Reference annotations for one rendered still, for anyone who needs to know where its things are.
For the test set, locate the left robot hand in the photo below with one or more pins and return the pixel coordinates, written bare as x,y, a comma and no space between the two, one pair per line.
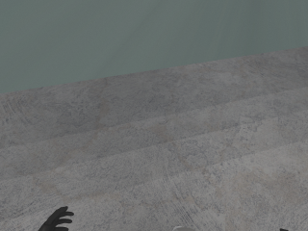
56,219

